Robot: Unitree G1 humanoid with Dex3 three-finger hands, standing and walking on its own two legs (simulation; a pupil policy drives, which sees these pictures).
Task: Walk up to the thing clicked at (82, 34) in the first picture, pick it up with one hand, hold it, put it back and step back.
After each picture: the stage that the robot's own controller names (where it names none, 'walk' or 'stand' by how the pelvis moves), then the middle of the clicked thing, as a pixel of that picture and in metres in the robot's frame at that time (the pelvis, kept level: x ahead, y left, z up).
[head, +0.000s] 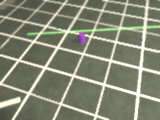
stand; (82, 38) +1.42 +0.04 -0.72
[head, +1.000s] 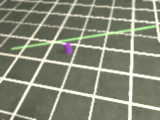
walk; (68, 48) +1.28 +0.28 -0.71
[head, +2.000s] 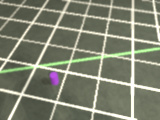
walk; (54, 78) +0.78 +0.29 -0.70
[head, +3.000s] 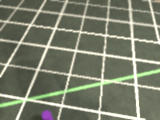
walk; (47, 117) +0.45 +0.26 -0.70
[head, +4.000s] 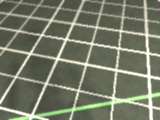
stand; out of the picture +0.32 +0.23 -0.71
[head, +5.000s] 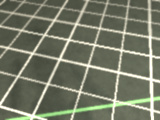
stand; out of the picture +0.31 +0.23 -0.72
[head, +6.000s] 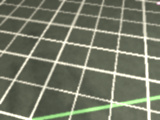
stand; out of the picture +0.30 +0.24 -0.73
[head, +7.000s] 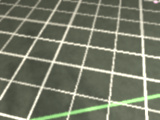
stand; out of the picture +0.29 +0.25 -0.73
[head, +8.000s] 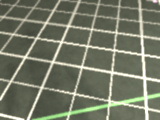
stand; out of the picture +0.29 +0.25 -0.73
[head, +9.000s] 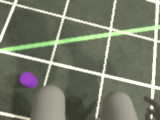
go down; (29, 80) +0.35 +0.27 -0.41
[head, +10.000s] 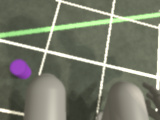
go down; (21, 70) +0.36 +0.29 -0.31
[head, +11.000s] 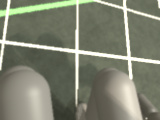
close in; out of the picture +0.33 +0.32 -0.22
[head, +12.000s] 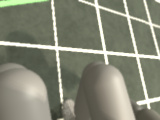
close; out of the picture +0.33 +0.32 -0.21
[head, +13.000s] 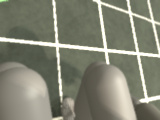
lift; out of the picture +0.32 +0.33 -0.21
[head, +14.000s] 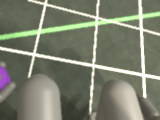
lift; out of the picture +0.28 +0.29 -0.08
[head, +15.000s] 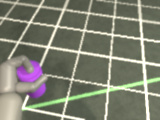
lift; (32, 80) +0.33 +0.18 +0.04
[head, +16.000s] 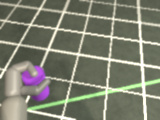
hold; (36, 84) +0.33 +0.17 +0.01
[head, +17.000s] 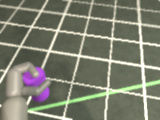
hold; (37, 85) +0.33 +0.18 +0.00
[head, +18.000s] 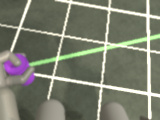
crouch; (21, 70) +0.37 +0.23 -0.08
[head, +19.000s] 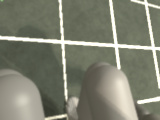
lower; out of the picture +0.34 +0.33 -0.22
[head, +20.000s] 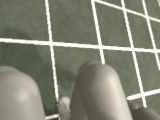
lower; out of the picture +0.35 +0.34 -0.22
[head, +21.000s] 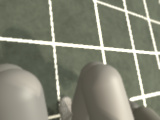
lower; out of the picture +0.34 +0.33 -0.21
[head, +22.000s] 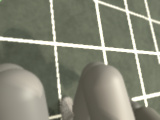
lower; out of the picture +0.34 +0.33 -0.21
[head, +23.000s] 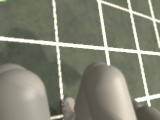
loosen; out of the picture +0.33 +0.32 -0.21
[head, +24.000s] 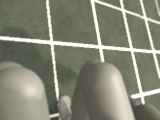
withdraw; out of the picture +0.32 +0.30 -0.21
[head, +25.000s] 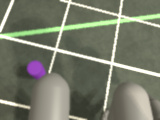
walk; (37, 70) +0.37 +0.26 -0.33
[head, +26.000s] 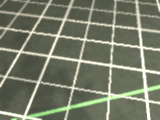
stand; out of the picture +0.29 +0.21 -0.66
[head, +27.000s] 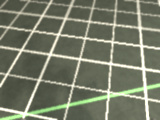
stand; out of the picture +0.31 +0.23 -0.66
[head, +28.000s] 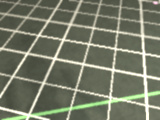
stand; out of the picture +0.32 +0.21 -0.70
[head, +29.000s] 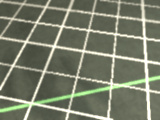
walk; out of the picture +0.34 +0.20 -0.70
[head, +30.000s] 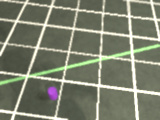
walk; (52, 93) +0.54 +0.22 -0.70
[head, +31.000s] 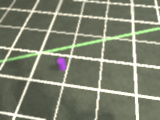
walk; (61, 64) +0.86 +0.25 -0.70
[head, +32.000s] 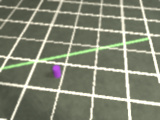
stand; (56, 71) +0.91 +0.27 -0.72
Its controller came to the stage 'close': yes
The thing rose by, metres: 0.70
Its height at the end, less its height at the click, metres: +0.00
